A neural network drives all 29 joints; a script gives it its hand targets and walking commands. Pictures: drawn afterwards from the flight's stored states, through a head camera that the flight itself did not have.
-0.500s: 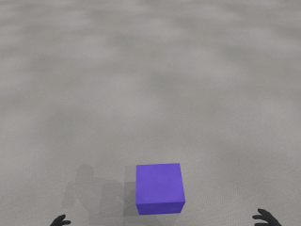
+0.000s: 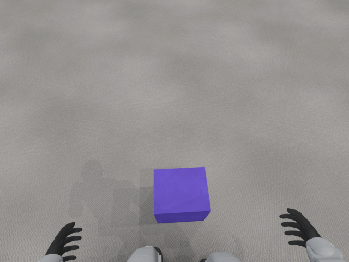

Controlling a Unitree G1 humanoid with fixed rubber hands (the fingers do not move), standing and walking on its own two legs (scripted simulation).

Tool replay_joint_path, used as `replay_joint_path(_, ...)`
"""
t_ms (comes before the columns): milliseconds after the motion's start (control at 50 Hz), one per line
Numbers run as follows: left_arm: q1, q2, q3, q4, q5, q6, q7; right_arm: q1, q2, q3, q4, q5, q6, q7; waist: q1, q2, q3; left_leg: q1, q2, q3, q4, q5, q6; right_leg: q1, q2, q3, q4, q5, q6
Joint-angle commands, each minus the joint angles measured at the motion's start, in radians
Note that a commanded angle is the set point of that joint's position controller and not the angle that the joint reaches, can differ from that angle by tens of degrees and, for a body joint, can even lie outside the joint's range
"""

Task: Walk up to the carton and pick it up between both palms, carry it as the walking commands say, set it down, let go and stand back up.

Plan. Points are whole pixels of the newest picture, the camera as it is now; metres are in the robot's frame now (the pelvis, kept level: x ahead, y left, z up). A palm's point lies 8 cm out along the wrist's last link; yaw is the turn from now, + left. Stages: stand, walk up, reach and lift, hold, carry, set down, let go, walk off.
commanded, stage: reach and lift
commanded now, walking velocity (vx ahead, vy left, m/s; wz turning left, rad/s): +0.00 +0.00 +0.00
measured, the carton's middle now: (179, 196) +0.40 -0.01 -0.64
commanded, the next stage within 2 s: none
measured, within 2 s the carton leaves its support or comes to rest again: neither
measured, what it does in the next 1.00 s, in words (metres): lowers itself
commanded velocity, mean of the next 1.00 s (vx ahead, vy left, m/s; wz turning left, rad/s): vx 0.00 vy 0.00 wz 0.00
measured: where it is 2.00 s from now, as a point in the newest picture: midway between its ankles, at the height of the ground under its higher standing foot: outside the picture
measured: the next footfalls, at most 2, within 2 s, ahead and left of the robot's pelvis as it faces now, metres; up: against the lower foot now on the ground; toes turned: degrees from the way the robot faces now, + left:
none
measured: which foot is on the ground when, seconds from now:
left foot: down 0.00-1.00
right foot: down 0.00-1.00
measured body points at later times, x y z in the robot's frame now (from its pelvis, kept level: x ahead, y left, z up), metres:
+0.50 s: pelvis -0.02 +0.00 -0.05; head +0.13 -0.01 +0.37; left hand +0.25 +0.25 -0.16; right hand +0.26 -0.27 -0.16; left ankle +0.04 +0.12 -0.73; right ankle -0.01 -0.13 -0.73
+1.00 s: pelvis -0.05 +0.00 -0.10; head +0.20 -0.01 +0.27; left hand +0.39 +0.21 -0.21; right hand +0.39 -0.26 -0.21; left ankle +0.04 +0.12 -0.73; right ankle -0.01 -0.13 -0.73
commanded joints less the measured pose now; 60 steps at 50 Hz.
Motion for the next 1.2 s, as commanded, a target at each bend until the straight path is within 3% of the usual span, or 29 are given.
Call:
replay_joint_path(0, -0.039, 0.103, 0.064, -0.178, 0.027, 0.037, 0.024, -0.041, -0.177, -0.076, -0.119, -0.015, 0.030, 0.015, 0.001, 0.063, -0.195, 0.231, -0.065, 0.047, -0.011, 0.070, -0.035, -0.236, 0.042, -0.041, -0.092, -0.047, -0.019)
replay_joint_path(100, -0.022, 0.025, 0.036, -0.179, 0.011, 0.033, 0.065, -0.087, -0.202, -0.084, -0.120, -0.011, 0.009, 0.030, 0.017, 0.102, -0.329, 0.141, -0.041, 0.011, 0.125, 0.313, -0.056, -0.302, 0.079, -0.056, 0.101, 0.138, -0.005)
replay_joint_path(160, -0.050, -0.010, 0.013, -0.184, -0.013, 0.021, 0.079, -0.131, -0.201, -0.102, -0.110, -0.010, -0.006, 0.022, 0.008, 0.066, -0.391, 0.092, -0.036, -0.004, 0.194, 0.423, -0.059, -0.395, 0.079, -0.053, 0.175, 0.223, 0.001)
replay_joint_path(180, -0.046, -0.019, 0.014, -0.165, -0.031, 0.015, 0.083, -0.127, -0.199, -0.103, -0.103, -0.017, -0.010, 0.020, 0.002, 0.028, -0.404, 0.075, -0.035, -0.006, 0.205, 0.427, -0.054, -0.404, 0.080, -0.052, 0.187, 0.236, 0.005)
replay_joint_path(220, -0.092, -0.015, 0.014, -0.185, -0.040, -0.002, 0.088, -0.160, -0.182, -0.092, -0.100, 0.007, -0.025, 0.018, 0.010, 0.057, -0.479, 0.068, -0.035, -0.012, 0.253, 0.483, -0.061, -0.479, 0.079, -0.051, 0.227, 0.258, 0.007)
replay_joint_path(240, -0.100, -0.008, 0.020, -0.172, -0.053, -0.008, 0.089, -0.172, -0.182, -0.091, -0.101, 0.012, -0.032, 0.013, 0.010, 0.022, -0.501, 0.048, -0.034, -0.014, 0.274, 0.500, -0.056, -0.493, 0.076, -0.049, 0.236, 0.281, 0.010)
replay_joint_path(260, -0.124, -0.001, 0.023, -0.179, -0.056, -0.016, 0.090, -0.182, -0.173, -0.091, -0.105, 0.021, -0.035, 0.009, 0.006, 0.044, -0.539, 0.036, -0.035, -0.011, 0.289, 0.503, -0.058, -0.512, 0.075, -0.046, 0.247, 0.289, 0.011)
replay_joint_path(280, -0.138, -0.010, 0.011, -0.145, -0.070, -0.020, 0.092, -0.199, -0.175, -0.103, -0.087, 0.015, -0.037, 0.003, -0.004, 0.010, -0.516, -0.002, -0.031, -0.012, 0.283, 0.499, -0.052, -0.527, 0.080, -0.052, 0.257, 0.292, 0.015)
replay_joint_path(300, -0.181, -0.004, 0.023, -0.151, -0.080, -0.027, 0.083, -0.251, -0.151, -0.090, -0.111, 0.035, -0.040, -0.004, 0.013, 0.005, -0.542, -0.038, -0.036, 0.001, 0.301, 0.465, -0.049, -0.538, 0.070, -0.038, 0.255, 0.294, 0.017)
replay_joint_path(380, -0.310, 0.025, 0.035, -0.156, -0.100, -0.032, 0.084, -0.371, -0.152, -0.105, -0.117, 0.046, -0.031, -0.020, -0.006, -0.023, -0.602, -0.147, -0.043, 0.021, 0.316, 0.298, -0.037, -0.546, 0.062, -0.033, 0.276, 0.228, 0.023)
replay_joint_path(420, -0.365, 0.034, 0.043, -0.121, -0.105, -0.022, 0.077, -0.420, -0.134, -0.100, -0.091, 0.048, -0.013, -0.031, 0.005, -0.030, -0.580, -0.230, -0.044, 0.041, 0.317, 0.194, -0.028, -0.548, 0.054, -0.021, 0.272, 0.157, 0.027)
replay_joint_path(580, -0.639, 0.068, 0.069, -0.050, -0.110, -0.029, 0.057, -0.656, -0.129, -0.119, -0.035, 0.086, -0.006, -0.032, -0.007, 0.001, -0.662, -0.393, -0.047, 0.057, 0.365, 0.039, -0.026, -0.658, 0.050, -0.035, 0.309, 0.030, 0.037)
replay_joint_path(620, -0.693, 0.071, 0.086, -0.035, -0.111, -0.031, 0.055, -0.732, -0.135, -0.120, -0.043, 0.093, -0.012, -0.028, 0.014, -0.016, -0.707, -0.423, -0.047, 0.065, 0.387, 0.013, -0.024, -0.661, 0.052, -0.034, 0.314, -0.001, 0.039)
replay_joint_path(640, -0.744, 0.051, 0.066, -0.036, -0.114, -0.027, 0.056, -0.763, -0.138, -0.127, -0.026, 0.103, -0.012, -0.024, 0.003, 0.003, -0.719, -0.421, -0.046, 0.052, 0.381, 0.005, -0.027, -0.694, 0.054, -0.043, 0.320, -0.004, 0.037)
replay_joint_path(680, -0.811, 0.050, 0.069, -0.039, -0.122, -0.032, 0.061, -0.816, -0.149, -0.142, -0.010, 0.107, -0.019, -0.017, -0.010, 0.000, -0.790, -0.402, -0.043, 0.046, 0.396, 0.007, -0.028, -0.722, 0.059, -0.052, 0.330, -0.001, 0.039)
replay_joint_path(740, -0.848, 0.035, 0.083, 0.006, -0.110, -0.039, 0.066, -0.888, -0.137, -0.129, 0.023, 0.127, -0.033, -0.002, 0.027, 0.014, -0.802, -0.477, -0.050, 0.053, 0.411, 0.023, -0.031, -0.767, 0.062, -0.055, 0.350, 0.004, 0.038)
replay_joint_path(760, -0.899, 0.024, 0.082, -0.004, -0.112, -0.047, 0.070, -0.915, -0.162, -0.154, 0.037, 0.119, -0.041, -0.003, -0.006, 0.005, -0.849, -0.468, -0.049, 0.046, 0.410, 0.010, -0.036, -0.762, 0.065, -0.054, 0.346, 0.008, 0.034)
replay_joint_path(780, -0.916, 0.039, 0.099, 0.007, -0.096, -0.051, 0.077, -0.941, -0.169, -0.166, 0.052, 0.122, -0.048, 0.001, 0.005, 0.024, -0.864, -0.470, -0.048, 0.045, 0.419, 0.025, -0.038, -0.796, 0.067, -0.059, 0.358, 0.018, 0.035)
replay_joint_path(800, -0.936, 0.032, 0.109, -0.003, -0.099, -0.064, 0.081, -0.961, -0.166, -0.163, 0.045, 0.126, -0.058, 0.004, 0.004, -0.008, -0.902, -0.487, -0.045, 0.041, 0.431, 0.049, -0.036, -0.795, 0.069, -0.058, 0.367, 0.048, 0.037)
replay_joint_path(820, -0.957, 0.018, 0.111, 0.004, -0.106, -0.073, 0.083, -0.979, -0.167, -0.172, 0.053, 0.118, -0.067, 0.004, -0.013, -0.005, -0.920, -0.507, -0.050, 0.044, 0.444, 0.085, -0.037, -0.798, 0.072, -0.056, 0.374, 0.086, 0.033)
replay_joint_path(860, -1.010, 0.040, 0.132, 0.005, -0.102, -0.083, 0.089, -1.048, -0.184, -0.173, 0.052, 0.132, -0.079, 0.005, 0.007, -0.010, -1.010, -0.495, -0.044, 0.038, 0.462, 0.120, -0.032, -0.814, 0.076, -0.055, 0.393, 0.105, 0.039)
replay_joint_path(880, -1.015, 0.031, 0.132, 0.026, -0.091, -0.083, 0.092, -1.061, -0.182, -0.179, 0.084, 0.137, -0.082, 0.008, 0.018, 0.030, -0.998, -0.508, -0.045, 0.043, 0.465, 0.123, -0.038, -0.852, 0.075, -0.055, 0.398, 0.099, 0.035)
replay_joint_path(900, -1.065, 0.024, 0.129, 0.008, -0.103, -0.092, 0.092, -1.074, -0.163, -0.171, 0.070, 0.147, -0.085, 0.014, 0.006, 0.014, -1.010, -0.511, -0.047, 0.035, 0.474, 0.149, -0.031, -0.888, 0.079, -0.056, 0.402, 0.116, 0.034)
replay_joint_path(940, -1.088, 0.007, 0.123, 0.010, -0.106, -0.099, 0.095, -1.077, -0.164, -0.183, 0.106, 0.149, -0.093, 0.017, -0.007, 0.040, -1.073, -0.484, -0.049, 0.030, 0.485, 0.210, -0.034, -0.905, 0.083, -0.055, 0.410, 0.171, 0.028)
replay_joint_path(980, -1.139, 0.000, 0.140, 0.023, -0.110, -0.099, 0.101, -1.135, -0.170, -0.191, 0.108, 0.145, -0.099, 0.022, -0.003, 0.027, -1.113, -0.475, -0.046, 0.022, 0.502, 0.274, -0.029, -0.950, 0.088, -0.049, 0.420, 0.204, 0.026)
replay_joint_path(1080, -1.118, -0.046, 0.155, 0.049, -0.091, -0.116, 0.102, -1.136, -0.151, -0.211, 0.115, 0.116, -0.114, 0.024, -0.001, 0.028, -1.222, -0.486, -0.049, 0.015, 0.515, 0.427, -0.027, -0.961, 0.094, -0.045, 0.433, 0.354, 0.022)
replay_joint_path(1120, -1.114, -0.050, 0.157, 0.013, -0.082, -0.121, 0.106, -1.130, -0.184, -0.239, 0.089, 0.095, -0.121, 0.029, -0.025, 0.033, -1.260, -0.430, -0.044, -0.003, 0.511, 0.478, -0.026, -1.014, 0.102, -0.063, 0.435, 0.366, 0.021)
replay_joint_path(1160, -1.070, -0.037, 0.197, 0.030, -0.064, -0.126, 0.102, -1.092, -0.166, -0.237, 0.083, 0.088, -0.123, 0.027, 0.006, 0.039, -1.273, -0.466, -0.045, 0.002, 0.516, 0.502, -0.024, -1.002, 0.094, -0.051, 0.438, 0.398, 0.022)
replay_joint_path(1180, -1.085, -0.076, 0.179, 0.030, -0.074, -0.126, 0.097, -1.121, -0.144, -0.223, 0.068, 0.086, -0.125, 0.034, -0.010, 0.016, -1.235, -0.510, -0.043, 0.008, 0.518, 0.475, -0.024, -1.015, 0.093, -0.054, 0.437, 0.385, 0.023)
